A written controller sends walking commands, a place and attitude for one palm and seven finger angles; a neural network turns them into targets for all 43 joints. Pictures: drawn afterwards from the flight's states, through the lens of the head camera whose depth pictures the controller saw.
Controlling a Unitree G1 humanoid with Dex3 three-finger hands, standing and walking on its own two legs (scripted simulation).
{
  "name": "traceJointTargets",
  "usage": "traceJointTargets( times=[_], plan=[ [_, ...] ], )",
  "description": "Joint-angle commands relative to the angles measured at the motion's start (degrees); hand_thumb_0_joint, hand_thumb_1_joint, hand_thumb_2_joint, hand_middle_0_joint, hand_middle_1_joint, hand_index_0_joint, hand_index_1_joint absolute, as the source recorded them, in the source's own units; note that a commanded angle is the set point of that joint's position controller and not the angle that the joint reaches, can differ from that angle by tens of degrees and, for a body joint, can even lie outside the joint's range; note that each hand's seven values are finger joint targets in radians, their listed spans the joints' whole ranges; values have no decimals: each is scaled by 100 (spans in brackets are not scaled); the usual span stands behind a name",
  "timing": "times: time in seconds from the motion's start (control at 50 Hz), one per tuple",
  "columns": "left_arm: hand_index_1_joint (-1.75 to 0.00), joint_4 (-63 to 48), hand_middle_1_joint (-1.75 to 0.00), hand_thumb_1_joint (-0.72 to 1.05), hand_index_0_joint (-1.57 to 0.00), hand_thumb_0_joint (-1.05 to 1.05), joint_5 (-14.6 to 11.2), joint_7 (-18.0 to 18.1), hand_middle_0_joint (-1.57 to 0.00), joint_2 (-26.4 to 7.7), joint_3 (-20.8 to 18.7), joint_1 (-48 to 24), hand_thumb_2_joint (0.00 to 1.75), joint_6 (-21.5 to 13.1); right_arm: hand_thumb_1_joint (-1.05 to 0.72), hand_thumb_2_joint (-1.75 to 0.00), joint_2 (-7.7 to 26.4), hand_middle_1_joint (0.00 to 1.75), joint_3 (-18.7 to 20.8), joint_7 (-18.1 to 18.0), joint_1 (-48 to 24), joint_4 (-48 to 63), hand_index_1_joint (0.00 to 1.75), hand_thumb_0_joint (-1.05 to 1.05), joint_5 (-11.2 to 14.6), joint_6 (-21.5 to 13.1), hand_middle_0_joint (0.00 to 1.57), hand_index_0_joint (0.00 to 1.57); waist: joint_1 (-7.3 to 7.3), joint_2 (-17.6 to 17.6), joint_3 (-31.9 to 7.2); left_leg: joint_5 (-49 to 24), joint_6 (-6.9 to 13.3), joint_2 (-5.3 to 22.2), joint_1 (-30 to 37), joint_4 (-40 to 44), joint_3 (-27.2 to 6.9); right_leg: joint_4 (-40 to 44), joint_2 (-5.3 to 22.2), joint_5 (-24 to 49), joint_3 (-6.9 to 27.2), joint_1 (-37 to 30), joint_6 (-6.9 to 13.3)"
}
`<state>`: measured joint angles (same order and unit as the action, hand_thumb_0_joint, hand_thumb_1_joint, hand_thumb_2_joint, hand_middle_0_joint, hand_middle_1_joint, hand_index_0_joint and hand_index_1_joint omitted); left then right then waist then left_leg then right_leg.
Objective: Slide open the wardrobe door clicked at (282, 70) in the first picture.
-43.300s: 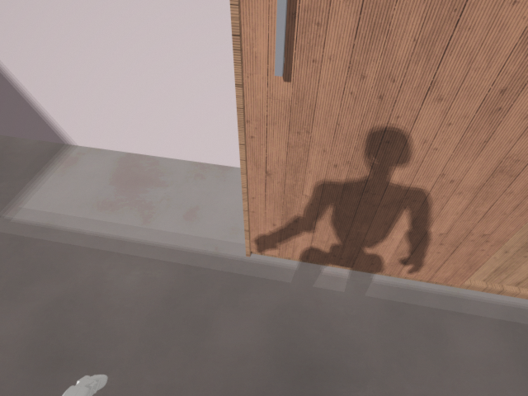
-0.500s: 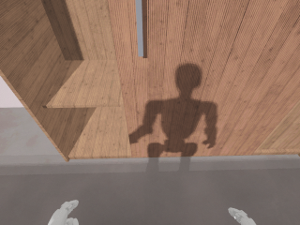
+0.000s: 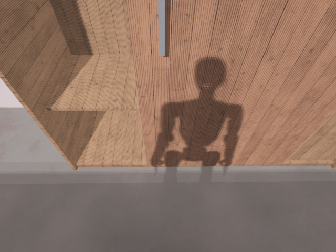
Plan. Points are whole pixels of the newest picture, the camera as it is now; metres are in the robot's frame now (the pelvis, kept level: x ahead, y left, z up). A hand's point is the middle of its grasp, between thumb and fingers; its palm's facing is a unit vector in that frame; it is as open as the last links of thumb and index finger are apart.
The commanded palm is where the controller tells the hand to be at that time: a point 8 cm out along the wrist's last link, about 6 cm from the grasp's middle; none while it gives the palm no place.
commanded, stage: let the arm hang, fingers relaxed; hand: left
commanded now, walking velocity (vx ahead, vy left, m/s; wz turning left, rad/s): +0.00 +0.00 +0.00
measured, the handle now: (161, 6) +0.65 +0.05 +0.25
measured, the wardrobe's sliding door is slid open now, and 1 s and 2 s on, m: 0.46 0.46 0.46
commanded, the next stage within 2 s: look to check the result in 0.38 s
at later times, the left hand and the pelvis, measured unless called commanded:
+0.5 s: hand out of the picture +0.04 +0.18 -0.18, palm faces -0.04 -0.98 -0.20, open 7.3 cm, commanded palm none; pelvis +0.02 +0.00 +0.00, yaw -1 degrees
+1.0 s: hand out of the picture +0.03 +0.17 -0.18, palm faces -0.04 -0.98 -0.18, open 7.3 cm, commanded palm none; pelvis +0.03 +0.00 +0.00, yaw -1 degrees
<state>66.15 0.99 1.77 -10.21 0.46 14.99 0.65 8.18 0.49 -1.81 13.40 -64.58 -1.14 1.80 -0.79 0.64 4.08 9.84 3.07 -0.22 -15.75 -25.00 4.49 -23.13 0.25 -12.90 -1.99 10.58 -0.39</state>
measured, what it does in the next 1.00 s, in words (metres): stands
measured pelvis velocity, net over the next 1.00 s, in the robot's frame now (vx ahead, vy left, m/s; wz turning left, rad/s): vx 0.03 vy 0.00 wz -0.02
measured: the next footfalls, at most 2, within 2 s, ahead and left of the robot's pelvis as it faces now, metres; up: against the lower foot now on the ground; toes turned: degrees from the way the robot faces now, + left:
none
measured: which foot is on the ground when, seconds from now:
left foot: down 0.00-1.00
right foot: down 0.00-1.00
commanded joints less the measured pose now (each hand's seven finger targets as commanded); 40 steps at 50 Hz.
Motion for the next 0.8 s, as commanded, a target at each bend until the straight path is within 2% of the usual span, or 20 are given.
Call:
traceJointTargets(
  times=[0.0, 0.06, 0.08, 0.16, 0.2, 0.22, 0.28, 0.34, 0.38, 0.46, 0.48, 0.58, 0.66, 0.68, 0.72, 0.76, 0.78],
  plan=[
    [-30, -144, -30, 90, -20, 0, 3, 44, -20, -493, -67, 281, 90, -80, -90, -90, 697, 30, 111, -17, 187, 141, 30, 0, 4, -152, 20, 20, 34, -104, -152, 354, -17, 714, 284, 750, -849, 422, 478, -116, 426, 271, 234],
    [-30, -162, -30, 90, -20, 0, 5, 49, -20, -479, -76, 217, 90, -91, -90, -90, 693, 30, 104, -11, 169, 117, 30, 0, -5, -171, 20, 20, 33, -58, -160, 244, -16, 713, 334, 799, -857, 417, 489, -46, 438, 243, 222],
    [-30, -185, -30, 90, -20, 0, 15, 53, -20, -516, -88, 237, 90, -108, -90, -90, 707, 30, 106, -6, 188, 128, 30, 0, 3, -189, 20, 20, 41, -31, -279, -12, -17, 715, 427, 739, -822, 394, 504, 122, 440, 171, 215],
    [-30, -193, -30, 90, -20, 0, 1, 50, -20, -500, -77, 124, 90, -114, -90, -90, 699, 30, 87, -4, 67, 100, 30, 0, -6, -190, 20, 20, 24, 68, -136, -70, -39, 704, 466, 776, -793, 467, 519, 149, 494, 213, 203],
    [-30, -203, -30, 90, -20, 0, 1, 53, -20, -548, -82, 95, 90, -129, -90, -90, 712, 30, 82, 2, 60, 90, 30, 0, 5, -206, 20, 20, 20, 1, -285, -315, -45, 718, 588, 729, -762, 472, 555, 296, 488, 116, 191],
    [-30, -216, -30, 90, -20, 0, -4, 50, -20, -542, -82, 50, 90, -127, -90, -90, 724, 30, 80, -1, 45, 93, 30, 0, -2, -207, 20, 20, 15, 104, -237, -309, -50, 714, 590, 746, -773, 472, 538, 282, 487, 129, 190],
    [-30, -211, -30, 90, -20, 0, 6, 47, -20, -591, -85, 55, 90, -130, -90, -90, 766, 30, 78, 2, 23, 98, 30, 0, 14, -200, 20, 20, 19, -47, -222, -268, -53, 727, 639, 779, -784, 532, 535, 244, 483, 126, 181],
    [-30, -201, -30, 90, -20, 0, -4, 39, -20, -580, -75, 32, 90, -120, -90, -90, 774, 30, 72, 4, -31, 70, 30, 0, 7, -193, 20, 20, 13, 33, -104, -101, -62, 725, 606, 849, -775, 568, 539, 138, 484, 178, 173],
    [-30, -197, -30, 90, -20, 0, 1, 43, -20, -604, -80, 84, 90, -140, -90, -90, 795, 30, 78, 3, 8, 85, 30, 0, 21, -205, 20, 20, 22, -115, -281, -335, -51, 728, 763, 778, -750, 562, 554, 295, 484, 101, 174],
    [-30, -175, -30, 90, -20, 0, -11, 46, -20, -555, -71, 85, 90, -137, -90, -90, 767, 30, 66, -14, 1, 42, 30, 0, 16, -225, 20, 20, 4, 17, -303, -580, -42, 732, 867, 759, -729, 546, 566, 440, 503, 84, 173],
    [-30, -172, -30, 90, -20, 0, -4, 51, -20, -603, -79, 125, 90, -151, -90, -90, 791, 30, 65, -12, 35, 40, 30, 0, 35, -229, 20, 20, 12, -123, -431, -755, -38, 746, 951, 703, -715, 539, 575, 563, 497, 9, 164],
    [-30, -118, -30, 90, -20, 0, -10, 65, -20, -552, -77, 177, 90, -148, -90, -90, 766, 30, 55, -36, 71, -3, 30, 0, 38, -243, 20, 20, 6, -52, -446, -1044, -33, 750, 1060, 651, -697, 529, 579, 710, 503, -38, 164],
    [-30, -73, -30, 90, -20, 0, -19, 63, -20, -513, -65, 187, 90, -123, -90, -90, 724, 30, 40, -39, 52, -65, 30, 0, 31, -223, 20, 20, 10, 23, -171, -715, -44, 739, 932, 745, -689, 600, 576, 460, 499, 55, 167],
    [-30, -68, -30, 90, -20, 0, -9, 67, -20, -526, -72, 238, 90, -133, -90, -90, 732, 30, 47, -40, 97, -38, 30, 0, 36, -224, 20, 20, 14, -77, -270, -798, -39, 747, 993, 719, -690, 595, 571, 523, 502, 18, 170],
    [-30, -62, -30, 90, -20, 0, -17, 66, -20, -504, -63, 224, 90, -135, -90, -90, 712, 30, 43, -44, 86, -70, 30, 0, 31, -234, 20, 20, 8, -61, -291, -848, -40, 734, 1014, 702, -680, 588, 581, 594, 521, -6, 169],
    [-30, -44, -30, 90, -20, 0, -21, 67, -20, -490, -61, 231, 90, -134, -90, -90, 701, 30, 43, -44, 88, -76, 30, 0, 34, -228, 20, 20, 5, -41, -175, -761, -49, 729, 964, 722, -666, 618, 582, 542, 532, 38, 172],
    [-30, -48, -30, 90, -20, 0, -9, 72, -20, -513, -63, 266, 90, -140, -90, -90, 712, 30, 49, -40, 101, -65, 30, 0, 43, -222, 20, 20, 12, -165, -190, -762, -44, 732, 987, 717, -683, 629, 577, 538, 520, 43, 175]
  ],
)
